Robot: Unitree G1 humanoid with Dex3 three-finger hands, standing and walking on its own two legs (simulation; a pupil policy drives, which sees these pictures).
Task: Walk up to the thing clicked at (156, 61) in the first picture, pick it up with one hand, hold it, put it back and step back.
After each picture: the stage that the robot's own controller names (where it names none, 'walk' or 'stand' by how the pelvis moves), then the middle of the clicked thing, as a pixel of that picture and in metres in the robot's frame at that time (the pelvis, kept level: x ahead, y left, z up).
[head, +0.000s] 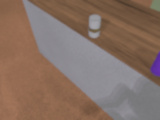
stand; out of the picture +0.48 -0.34 -0.05
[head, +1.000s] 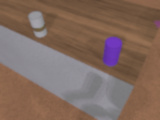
rise first; (111, 52) +0.50 -0.09 -0.02
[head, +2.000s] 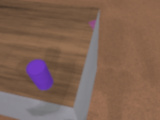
rise first; (40, 75) +0.38 +0.18 -0.01
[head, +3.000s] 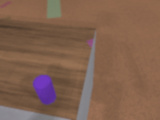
stand; (45, 90) +0.36 +0.17 -0.04
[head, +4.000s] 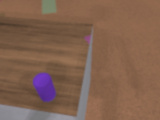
stand; (45, 88) +0.37 +0.17 -0.05
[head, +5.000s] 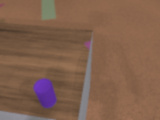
stand; (45, 93) +0.35 +0.16 -0.06
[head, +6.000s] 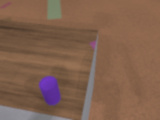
stand; (50, 91) +0.36 +0.15 -0.06
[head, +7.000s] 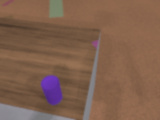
stand; (52, 90) +0.36 +0.14 -0.06
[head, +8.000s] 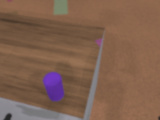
rise first; (54, 87) +0.37 +0.14 -0.05
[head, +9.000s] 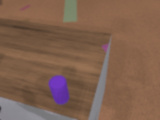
go down; (59, 90) +0.37 +0.13 -0.05
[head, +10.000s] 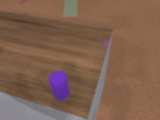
go down; (59, 86) +0.38 +0.12 -0.04
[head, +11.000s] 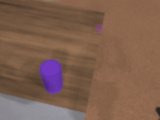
go down; (52, 77) +0.37 +0.11 +0.01
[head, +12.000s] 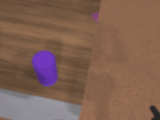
close in; (46, 69) +0.38 +0.11 +0.03
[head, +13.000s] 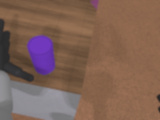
close in; (42, 56) +0.41 +0.11 +0.06
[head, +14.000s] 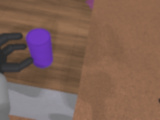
lift; (41, 49) +0.43 +0.11 +0.06
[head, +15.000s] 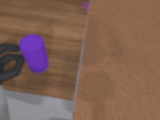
lift; (35, 55) +0.42 +0.12 +0.06
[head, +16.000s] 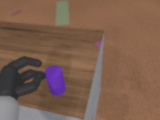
lift; (55, 81) +0.41 +0.12 +0.00
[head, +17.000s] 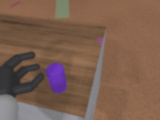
go down; (57, 78) +0.41 +0.12 -0.01
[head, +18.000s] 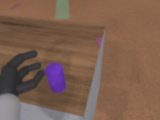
stand; (56, 78) +0.41 +0.12 -0.02
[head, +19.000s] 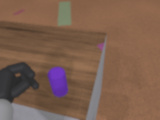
crouch; (58, 82) +0.41 +0.12 -0.02
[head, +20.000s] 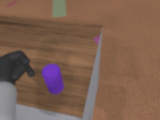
crouch; (53, 79) +0.40 +0.12 -0.02
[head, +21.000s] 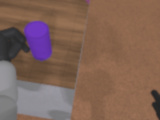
lower; (39, 42) +0.46 +0.10 +0.06
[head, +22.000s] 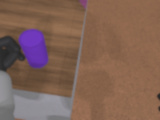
lower; (35, 50) +0.44 +0.11 +0.06
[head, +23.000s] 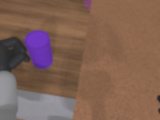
lower; (40, 51) +0.43 +0.10 +0.06
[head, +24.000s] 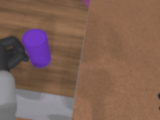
lower; (38, 50) +0.43 +0.11 +0.06
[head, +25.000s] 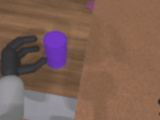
open; (56, 51) +0.43 +0.06 +0.06
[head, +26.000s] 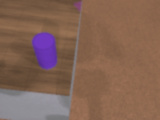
sink last; (46, 52) +0.44 +0.09 +0.04
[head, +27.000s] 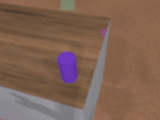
stand; (68, 68) +0.42 +0.08 +0.02
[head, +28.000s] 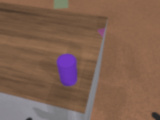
stand; (67, 70) +0.41 +0.07 +0.02
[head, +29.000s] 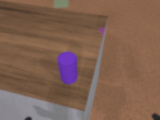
stand; (68, 68) +0.41 +0.07 +0.02
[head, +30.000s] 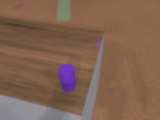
stand; (67, 78) +0.43 +0.08 -0.05
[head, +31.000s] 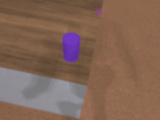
walk; (71, 48) +0.49 +0.05 -0.04
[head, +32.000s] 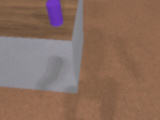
walk; (55, 13) +0.71 +0.14 -0.02
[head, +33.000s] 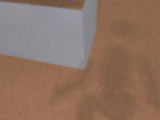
stand; out of the picture +1.01 +0.09 -0.03
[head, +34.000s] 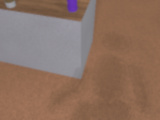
stand; (72, 2) +1.01 +0.08 -0.05
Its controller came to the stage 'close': yes
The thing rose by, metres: 0.00
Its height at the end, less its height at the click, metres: +0.00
